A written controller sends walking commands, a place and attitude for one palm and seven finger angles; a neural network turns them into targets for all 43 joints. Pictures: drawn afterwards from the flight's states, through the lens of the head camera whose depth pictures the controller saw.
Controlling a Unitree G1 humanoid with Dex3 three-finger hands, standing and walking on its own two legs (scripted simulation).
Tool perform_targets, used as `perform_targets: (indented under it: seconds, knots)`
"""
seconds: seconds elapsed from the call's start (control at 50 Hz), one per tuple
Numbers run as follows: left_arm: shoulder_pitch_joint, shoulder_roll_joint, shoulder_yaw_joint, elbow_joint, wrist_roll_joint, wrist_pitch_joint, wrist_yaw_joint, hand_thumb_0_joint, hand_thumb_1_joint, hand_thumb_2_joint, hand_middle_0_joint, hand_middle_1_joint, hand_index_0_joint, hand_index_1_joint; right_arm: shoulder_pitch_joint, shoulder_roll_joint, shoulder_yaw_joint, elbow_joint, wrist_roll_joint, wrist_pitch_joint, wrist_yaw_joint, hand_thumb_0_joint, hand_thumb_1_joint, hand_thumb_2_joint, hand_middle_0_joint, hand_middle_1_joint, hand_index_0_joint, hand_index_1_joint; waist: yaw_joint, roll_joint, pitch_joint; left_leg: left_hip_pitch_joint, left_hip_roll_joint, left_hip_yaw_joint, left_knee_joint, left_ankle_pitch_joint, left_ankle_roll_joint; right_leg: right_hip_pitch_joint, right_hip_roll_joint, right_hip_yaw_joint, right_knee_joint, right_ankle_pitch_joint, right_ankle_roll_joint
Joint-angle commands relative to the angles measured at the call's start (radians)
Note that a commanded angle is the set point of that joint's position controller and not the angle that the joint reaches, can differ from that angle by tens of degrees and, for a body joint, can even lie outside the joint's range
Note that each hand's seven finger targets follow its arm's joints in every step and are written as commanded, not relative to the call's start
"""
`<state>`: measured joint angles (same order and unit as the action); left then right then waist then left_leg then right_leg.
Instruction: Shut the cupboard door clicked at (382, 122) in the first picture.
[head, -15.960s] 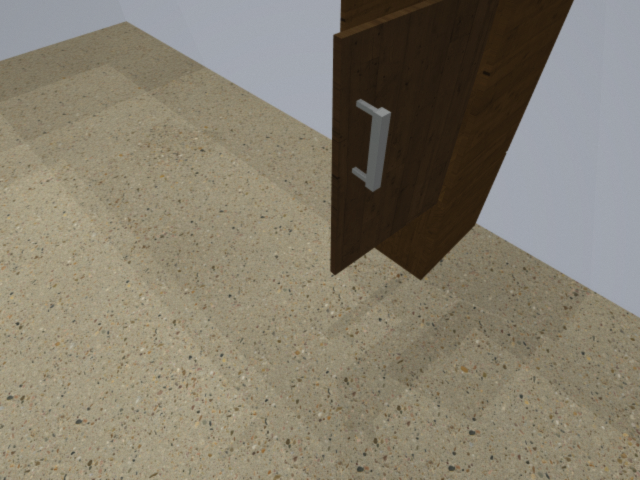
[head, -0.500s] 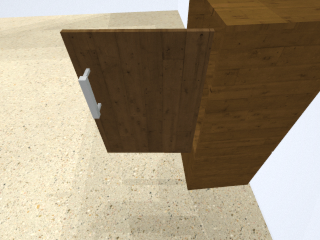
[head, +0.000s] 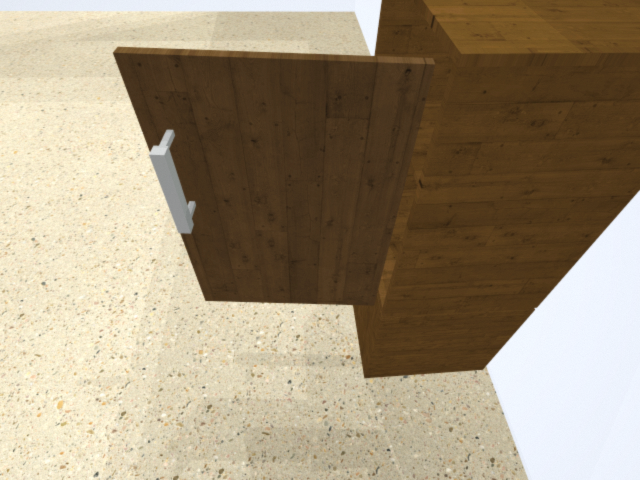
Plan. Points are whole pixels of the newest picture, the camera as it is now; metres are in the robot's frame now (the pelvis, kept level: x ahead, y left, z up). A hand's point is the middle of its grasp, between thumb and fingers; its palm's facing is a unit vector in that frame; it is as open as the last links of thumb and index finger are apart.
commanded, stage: shuffle to correct the standing spot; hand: left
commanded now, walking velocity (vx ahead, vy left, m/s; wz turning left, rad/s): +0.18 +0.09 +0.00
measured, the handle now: (177, 184) +0.51 +0.27 +0.06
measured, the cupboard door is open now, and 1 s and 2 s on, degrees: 84 84 84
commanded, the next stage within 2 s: come to a stop and stand still in 0.10 s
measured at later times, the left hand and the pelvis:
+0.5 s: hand (205, 478) +0.15 +0.17 -0.16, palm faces +0.02 -0.97 -0.24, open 7.3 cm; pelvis +0.07 -0.01 +0.00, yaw +1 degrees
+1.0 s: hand out of the picture +0.04 +0.28 -0.16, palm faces +0.04 -0.95 -0.29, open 7.3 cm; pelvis +0.02 +0.07 +0.00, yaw +0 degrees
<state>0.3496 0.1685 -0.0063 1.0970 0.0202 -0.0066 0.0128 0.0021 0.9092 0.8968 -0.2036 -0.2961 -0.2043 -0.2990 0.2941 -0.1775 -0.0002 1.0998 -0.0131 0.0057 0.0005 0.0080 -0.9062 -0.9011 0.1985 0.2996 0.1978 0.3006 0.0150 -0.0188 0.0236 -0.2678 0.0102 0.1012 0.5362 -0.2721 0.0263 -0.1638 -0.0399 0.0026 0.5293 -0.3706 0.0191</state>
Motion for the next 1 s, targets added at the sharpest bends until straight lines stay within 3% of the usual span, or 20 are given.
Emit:
perform_targets:
  seconds: [0.0,0.04,0.08,0.12,0.16,0.22,0.28,0.3,0.32,0.34,0.36,0.42,0.52,0.62,0.64,0.68,0.7,0.74,0.8,0.98]
  knots:
    - [0.071,0.154,0.038,-0.021,0.002,-0.016,0.011,0.000,0.900,0.900,-0.200,-0.300,-0.200,-0.300,0.004,-0.069,-0.013,-0.065,-0.004,-0.036,-0.004,0.000,-0.900,-0.900,0.200,0.300,0.200,0.300,0.004,-0.119,0.101,-0.068,0.011,-0.009,0.012,-0.054,0.003,-0.065,-0.134,0.156,-0.184,-0.023,-0.116]
    - [0.077,0.151,0.046,-0.022,0.003,-0.017,0.013,0.000,0.900,0.900,-0.200,-0.300,-0.200,-0.300,0.017,-0.070,-0.011,-0.062,-0.003,-0.046,-0.008,0.000,-0.900,-0.900,0.200,0.300,0.200,0.300,0.000,-0.081,0.085,-0.039,0.017,-0.006,0.010,0.038,0.008,-0.037,-0.123,0.121,-0.118,0.136,-0.114]
    - [0.053,0.125,0.042,-0.033,0.004,-0.017,0.013,0.000,0.900,0.900,-0.200,-0.300,-0.200,-0.300,0.099,-0.107,-0.016,-0.030,-0.003,-0.056,-0.016,0.000,-0.900,-0.900,0.200,0.300,0.200,0.300,-0.033,0.069,0.020,0.145,0.090,-0.087,-0.047,0.278,0.043,-0.108,-0.046,-0.011,0.061,0.218,-0.080]
    - [-0.028,0.070,0.030,-0.077,0.006,-0.024,0.014,0.000,0.900,0.900,-0.200,-0.300,-0.200,-0.300,0.243,-0.157,-0.029,0.012,-0.010,-0.058,-0.033,0.000,-0.900,-0.900,0.200,0.300,0.200,0.300,-0.082,0.296,0.012,0.342,0.266,-0.303,-0.139,0.615,0.183,-0.359,0.050,-0.122,0.370,-0.180,-0.047]
    - [-0.121,0.080,0.036,-0.111,0.003,-0.024,0.018,0.000,0.900,0.900,-0.200,-0.300,-0.200,-0.300,0.264,-0.135,-0.019,0.016,-0.012,-0.056,-0.037,0.000,-0.900,-0.900,0.200,0.300,0.200,0.300,-0.089,0.210,0.047,0.325,0.331,-0.338,-0.156,0.718,0.249,-0.457,-0.010,-0.062,0.527,-0.282,-0.064]
    - [-0.118,0.030,0.034,-0.113,-0.003,-0.019,0.004,0.000,0.900,0.900,-0.200,-0.300,-0.200,-0.300,0.118,-0.114,-0.016,-0.031,-0.019,-0.054,-0.038,0.000,-0.900,-0.900,0.200,0.300,0.200,0.300,-0.028,0.114,0.050,0.174,0.275,-0.227,-0.165,0.632,0.203,-0.301,-0.032,-0.067,0.341,-0.197,-0.061]
    - [0.022,0.031,0.035,-0.065,-0.001,-0.018,0.008,0.000,0.900,0.900,-0.200,-0.300,-0.200,-0.300,0.019,-0.120,-0.016,-0.054,-0.001,-0.051,-0.042,0.000,-0.900,-0.900,0.200,0.300,0.200,0.300,0.052,0.055,-0.014,0.050,0.166,-0.099,-0.064,0.508,0.089,-0.002,-0.007,-0.091,-0.018,0.250,-0.028]
    - [0.052,0.101,0.043,-0.055,0.000,-0.031,0.015,0.000,0.900,0.900,-0.200,-0.300,-0.200,-0.300,0.028,-0.108,-0.018,-0.056,0.008,-0.055,-0.041,0.000,-0.900,-0.900,0.200,0.300,0.200,0.300,0.057,-0.039,-0.059,0.012,0.117,-0.075,-0.004,0.352,0.039,0.104,-0.070,-0.002,-0.093,0.459,-0.033]
    - [0.063,0.151,0.051,-0.053,-0.001,-0.039,0.023,0.000,0.900,0.900,-0.200,-0.300,-0.200,-0.300,0.049,-0.060,-0.011,-0.062,0.013,-0.048,-0.039,0.000,-0.900,-0.900,0.200,0.300,0.200,0.300,0.039,-0.180,-0.091,-0.064,0.058,-0.046,0.043,0.081,-0.010,0.163,-0.223,0.173,-0.090,0.764,-0.102]
    - [0.049,0.181,0.049,-0.057,-0.006,-0.034,0.026,0.000,0.900,0.900,-0.200,-0.300,-0.200,-0.300,0.078,-0.045,-0.018,-0.058,0.015,-0.036,-0.039,0.000,-0.900,-0.900,0.200,0.300,0.200,0.300,0.020,-0.185,-0.085,-0.063,0.020,-0.031,0.107,-0.193,-0.033,0.132,-0.341,0.212,-0.096,0.954,-0.194]
    - [0.020,0.190,0.048,-0.068,-0.002,-0.028,0.026,0.000,0.900,0.900,-0.200,-0.300,-0.200,-0.300,0.084,-0.026,-0.023,-0.053,0.014,-0.025,-0.040,0.000,-0.900,-0.900,0.200,0.300,0.200,0.300,0.011,-0.133,-0.066,-0.059,0.012,-0.052,0.167,-0.277,-0.031,0.092,-0.357,0.183,-0.083,1.032,-0.232]
    - [-0.021,0.153,0.049,-0.080,0.003,-0.023,0.044,0.000,0.900,0.900,-0.200,-0.300,-0.200,-0.300,0.017,-0.016,-0.027,-0.051,0.009,0.000,-0.041,0.000,-0.900,-0.900,0.200,0.300,0.200,0.300,0.031,-0.199,-0.024,-0.154,0.027,-0.080,0.342,-0.309,-0.042,0.102,-0.329,0.154,-0.076,1.153,-0.255]
    - [-0.081,0.194,0.077,-0.132,0.010,-0.003,0.043,0.000,0.900,0.900,-0.200,-0.300,-0.200,-0.300,-0.021,-0.009,-0.038,-0.085,0.009,0.014,-0.027,0.000,-0.900,-0.900,0.200,0.300,0.200,0.300,0.023,-0.102,-0.074,-0.133,-0.001,-0.046,0.296,-0.210,-0.065,0.086,-0.274,0.090,-0.072,0.966,-0.239]
    - [-0.135,0.193,0.081,-0.162,0.007,0.013,0.035,0.000,0.900,0.900,-0.200,-0.300,-0.200,-0.300,0.022,-0.011,-0.042,-0.097,0.004,0.012,-0.020,0.000,-0.900,-0.900,0.200,0.300,0.200,0.300,-0.021,-0.131,-0.081,0.077,-0.009,-0.006,0.013,0.022,-0.064,-0.082,-0.205,0.058,-0.058,0.557,-0.160]
    - [-0.079,0.186,0.064,-0.147,-0.008,-0.009,0.072,0.000,0.900,0.900,-0.200,-0.300,-0.200,-0.300,-0.013,-0.118,-0.061,-0.172,0.011,-0.010,-0.018,0.000,-0.900,-0.900,0.200,0.300,0.200,0.300,-0.051,0.162,-0.241,0.081,0.036,-0.009,-0.017,0.072,-0.064,0.100,-0.226,0.158,0.038,0.886,-0.133]
    - [-0.091,0.172,0.056,-0.190,-0.012,0.006,0.053,0.000,0.900,0.900,-0.200,-0.300,-0.200,-0.300,-0.051,-0.118,-0.055,-0.220,-0.003,-0.011,-0.018,0.000,-0.900,-0.900,0.200,0.300,0.200,0.300,-0.022,0.279,-0.210,0.096,0.111,-0.105,-0.085,0.208,-0.005,-0.024,-0.123,0.011,0.102,0.366,-0.091]
    - [-0.085,0.141,0.050,-0.181,-0.008,0.010,0.049,0.000,0.900,0.900,-0.200,-0.300,-0.200,-0.300,-0.049,-0.136,-0.050,-0.228,-0.010,-0.006,-0.019,0.000,-0.900,-0.900,0.200,0.300,0.200,0.300,-0.016,0.275,-0.163,0.061,0.179,-0.165,-0.090,0.321,0.033,-0.058,-0.062,-0.041,0.087,0.169,-0.071]
    - [-0.100,0.121,0.035,-0.177,0.005,0.028,0.037,0.000,0.900,0.900,-0.200,-0.300,-0.200,-0.300,-0.091,-0.145,-0.042,-0.256,-0.008,-0.005,-0.020,0.000,-0.900,-0.900,0.200,0.300,0.200,0.300,-0.006,0.288,0.009,-0.050,0.184,-0.226,-0.180,0.225,0.070,-0.102,-0.003,-0.069,0.083,-0.040,-0.046]
    - [-0.063,0.107,0.026,-0.161,0.011,0.032,0.019,0.000,0.900,0.900,-0.200,-0.300,-0.200,-0.300,-0.102,-0.158,-0.037,-0.277,-0.007,-0.003,-0.016,0.000,-0.900,-0.900,0.200,0.300,0.200,0.300,0.006,0.049,0.150,-0.181,0.155,-0.241,-0.268,-0.185,0.059,-0.113,-0.008,-0.038,0.019,0.013,-0.052]
    - [0.012,0.120,0.024,-0.156,0.010,0.021,0.015,0.000,0.900,0.900,-0.200,-0.300,-0.200,-0.300,-0.075,-0.173,-0.043,-0.254,-0.009,-0.005,-0.007,0.000,-0.900,-0.900,0.200,0.300,0.200,0.300,0.006,-0.001,0.039,-0.103,0.135,-0.261,-0.321,-0.335,0.053,-0.119,-0.001,0.021,-0.005,0.005,-0.050]
